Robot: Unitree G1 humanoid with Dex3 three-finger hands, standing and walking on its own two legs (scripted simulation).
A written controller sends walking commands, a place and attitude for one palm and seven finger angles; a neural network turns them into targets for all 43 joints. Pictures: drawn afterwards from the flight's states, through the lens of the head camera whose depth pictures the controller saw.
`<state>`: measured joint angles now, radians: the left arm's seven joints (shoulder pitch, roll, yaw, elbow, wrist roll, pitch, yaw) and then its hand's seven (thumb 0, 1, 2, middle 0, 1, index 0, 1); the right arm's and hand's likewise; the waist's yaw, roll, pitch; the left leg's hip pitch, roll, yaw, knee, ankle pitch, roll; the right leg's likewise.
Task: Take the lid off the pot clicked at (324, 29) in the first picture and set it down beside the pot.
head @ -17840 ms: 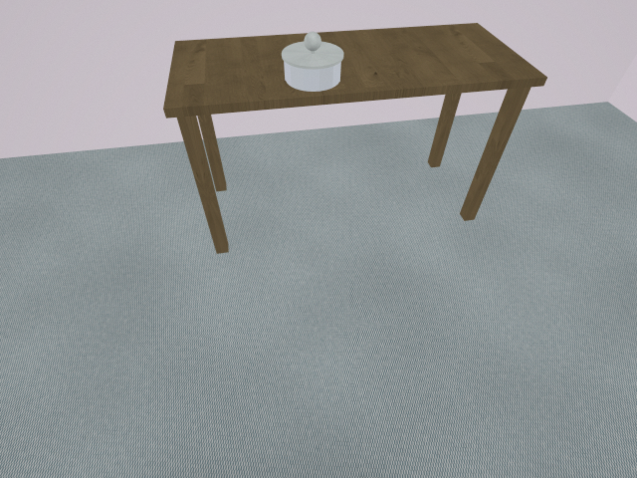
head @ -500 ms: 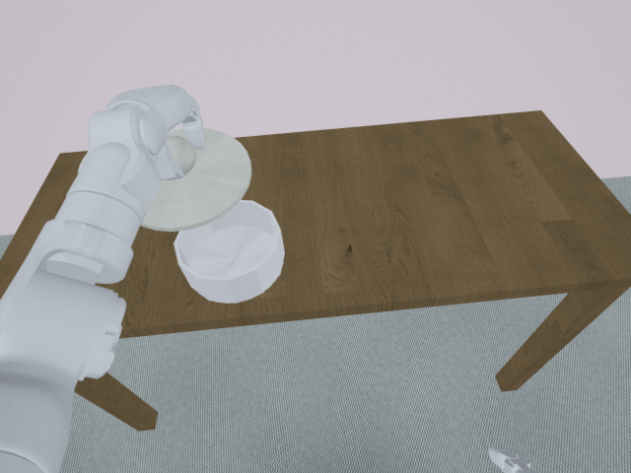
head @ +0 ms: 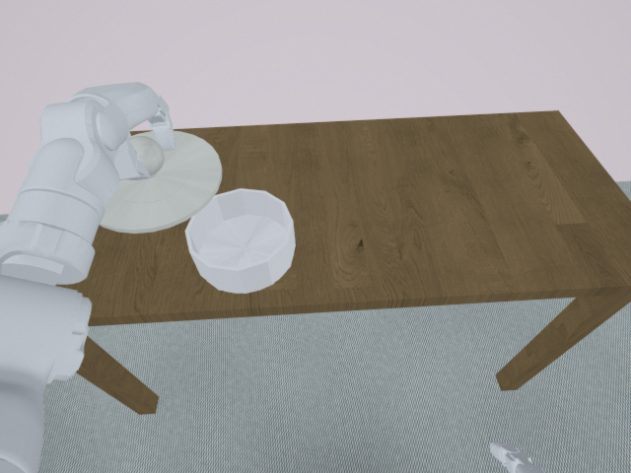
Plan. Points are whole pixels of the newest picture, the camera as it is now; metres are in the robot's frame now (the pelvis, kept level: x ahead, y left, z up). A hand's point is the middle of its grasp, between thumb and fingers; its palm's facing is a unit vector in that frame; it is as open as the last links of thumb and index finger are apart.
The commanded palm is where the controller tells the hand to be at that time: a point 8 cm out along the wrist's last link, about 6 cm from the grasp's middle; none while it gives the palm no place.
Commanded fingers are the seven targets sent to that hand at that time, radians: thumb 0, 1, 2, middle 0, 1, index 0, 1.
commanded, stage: move the lid sideways beside the pot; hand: left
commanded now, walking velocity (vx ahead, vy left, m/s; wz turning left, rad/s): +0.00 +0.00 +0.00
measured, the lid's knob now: (143, 156) +0.48 +0.24 +0.15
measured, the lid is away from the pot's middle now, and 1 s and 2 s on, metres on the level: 0.10 0.21 0.24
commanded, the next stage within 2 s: lower the lid onto the table in 1.24 s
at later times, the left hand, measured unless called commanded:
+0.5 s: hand (89, 155) +0.45 +0.29 +0.17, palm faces -0.35 -0.09 -0.93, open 8.1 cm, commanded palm +0.46 +0.30 +0.25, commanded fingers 0.00 0.56 1.05 -0.78 -1.04 -0.80 -1.06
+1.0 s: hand (35, 164) +0.43 +0.34 +0.17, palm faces -0.36 -0.12 -0.92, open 8.1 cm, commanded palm +0.45 +0.35 +0.25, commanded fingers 0.00 0.56 1.05 -0.78 -1.04 -0.80 -1.06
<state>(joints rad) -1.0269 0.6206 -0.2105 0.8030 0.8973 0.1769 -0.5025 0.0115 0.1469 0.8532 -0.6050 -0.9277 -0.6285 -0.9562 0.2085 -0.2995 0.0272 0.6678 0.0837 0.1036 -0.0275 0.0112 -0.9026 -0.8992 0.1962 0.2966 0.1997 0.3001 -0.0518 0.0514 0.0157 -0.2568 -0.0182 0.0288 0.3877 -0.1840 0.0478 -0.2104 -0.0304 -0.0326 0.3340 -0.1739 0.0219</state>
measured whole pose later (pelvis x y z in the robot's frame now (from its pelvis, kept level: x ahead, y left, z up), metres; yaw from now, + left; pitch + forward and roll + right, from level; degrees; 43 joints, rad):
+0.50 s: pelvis +0.00 +0.01 +0.00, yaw +0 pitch +4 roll -1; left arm -1.03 0.75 -0.11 0.88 0.92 0.05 -0.52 0.01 0.15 0.85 -0.60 -0.93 -0.63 -0.96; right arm 0.25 -0.31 0.02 0.69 0.09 0.13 -0.03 0.01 -0.90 -0.90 0.20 0.30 0.20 0.30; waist -0.07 0.04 0.02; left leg -0.29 -0.02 0.03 0.40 -0.19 0.06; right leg -0.22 -0.03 -0.03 0.31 -0.16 0.03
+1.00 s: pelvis +0.00 +0.01 +0.00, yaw +1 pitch +5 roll -2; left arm -1.02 0.85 -0.04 0.92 0.92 -0.03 -0.56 0.01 0.15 0.85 -0.60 -0.93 -0.63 -0.96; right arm 0.23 -0.31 0.02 0.69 0.10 0.18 -0.03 0.01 -0.90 -0.90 0.20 0.30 0.20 0.30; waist -0.06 0.03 0.02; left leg -0.32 -0.01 0.01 0.44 -0.21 0.06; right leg -0.24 -0.02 -0.05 0.32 -0.17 0.03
